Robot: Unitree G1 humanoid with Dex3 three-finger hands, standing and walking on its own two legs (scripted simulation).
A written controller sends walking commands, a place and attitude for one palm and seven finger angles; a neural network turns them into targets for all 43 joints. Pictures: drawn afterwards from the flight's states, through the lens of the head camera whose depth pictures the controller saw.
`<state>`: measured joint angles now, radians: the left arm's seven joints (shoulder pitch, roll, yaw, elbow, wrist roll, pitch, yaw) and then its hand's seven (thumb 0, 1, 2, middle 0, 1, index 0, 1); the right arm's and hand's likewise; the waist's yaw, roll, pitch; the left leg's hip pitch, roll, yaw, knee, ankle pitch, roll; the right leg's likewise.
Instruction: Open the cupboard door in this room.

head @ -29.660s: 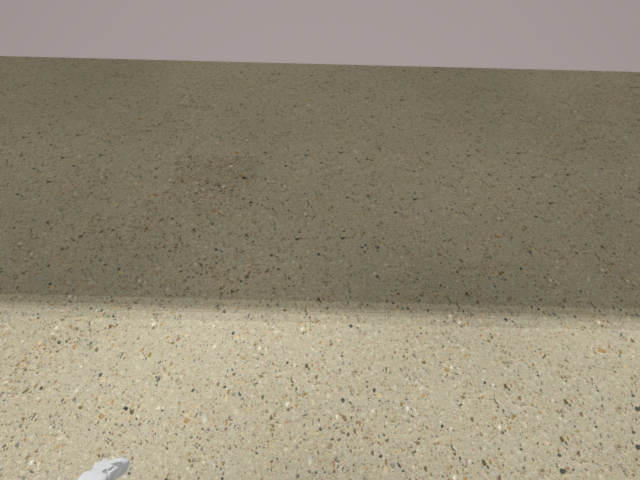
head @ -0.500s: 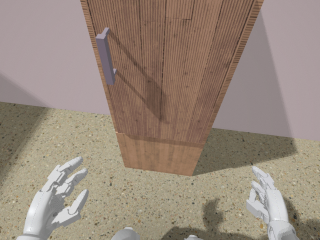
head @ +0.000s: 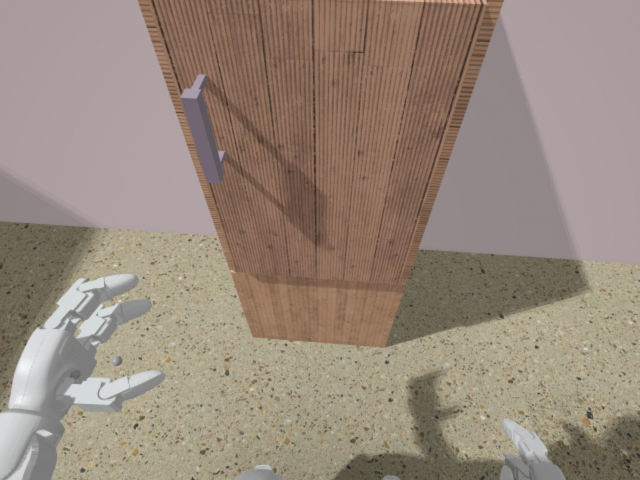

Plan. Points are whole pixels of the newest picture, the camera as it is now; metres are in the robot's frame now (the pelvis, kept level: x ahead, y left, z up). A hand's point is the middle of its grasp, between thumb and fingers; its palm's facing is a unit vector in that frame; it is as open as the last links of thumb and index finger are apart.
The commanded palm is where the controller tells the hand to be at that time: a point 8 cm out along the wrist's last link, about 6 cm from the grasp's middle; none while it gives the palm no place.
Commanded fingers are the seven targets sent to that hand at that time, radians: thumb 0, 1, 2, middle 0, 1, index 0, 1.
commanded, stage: raise the hand with hooked fingers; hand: left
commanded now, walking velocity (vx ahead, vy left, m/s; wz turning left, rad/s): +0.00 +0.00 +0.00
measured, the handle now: (208, 131) +0.55 +0.19 +0.12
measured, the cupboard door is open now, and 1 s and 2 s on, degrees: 0 0 0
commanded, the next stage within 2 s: move the hooked fingers beside the handle in 1.18 s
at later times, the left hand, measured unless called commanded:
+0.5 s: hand (56, 296) +0.28 +0.29 +0.12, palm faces +0.01 -1.00 -0.06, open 13.8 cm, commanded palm +0.25 +0.33 +0.13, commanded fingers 0.00 -0.50 0.30 -0.30 -1.20 -0.30 -1.20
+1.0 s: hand (65, 265) +0.30 +0.28 +0.14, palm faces -0.01 -1.00 -0.04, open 13.9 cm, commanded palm +0.27 +0.33 +0.15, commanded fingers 0.00 -0.50 0.30 -0.30 -1.20 -0.30 -1.20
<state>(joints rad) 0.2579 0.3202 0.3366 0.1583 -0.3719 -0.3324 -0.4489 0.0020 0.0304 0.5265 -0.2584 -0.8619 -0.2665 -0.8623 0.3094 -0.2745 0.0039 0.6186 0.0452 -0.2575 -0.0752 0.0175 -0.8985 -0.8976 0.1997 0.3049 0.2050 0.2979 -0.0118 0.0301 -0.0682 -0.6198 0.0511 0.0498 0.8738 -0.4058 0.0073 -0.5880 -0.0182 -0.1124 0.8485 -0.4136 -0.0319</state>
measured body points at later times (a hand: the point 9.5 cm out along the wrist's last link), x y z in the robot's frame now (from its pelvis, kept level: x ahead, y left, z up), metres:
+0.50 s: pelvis +0.01 +0.02 +0.02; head +0.02 +0.02 +0.47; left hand +0.27 +0.34 +0.13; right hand +0.20 -0.20 -0.05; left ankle +0.02 +0.11 -0.70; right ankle +0.01 -0.10 -0.70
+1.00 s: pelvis +0.01 +0.01 +0.03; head +0.02 +0.00 +0.48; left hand +0.30 +0.33 +0.15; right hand +0.16 -0.25 -0.05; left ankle +0.02 +0.11 -0.70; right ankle +0.01 -0.10 -0.70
